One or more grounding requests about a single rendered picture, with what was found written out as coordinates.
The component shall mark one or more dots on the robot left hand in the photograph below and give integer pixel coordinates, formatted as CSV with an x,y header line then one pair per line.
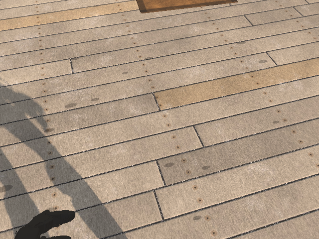
x,y
43,222

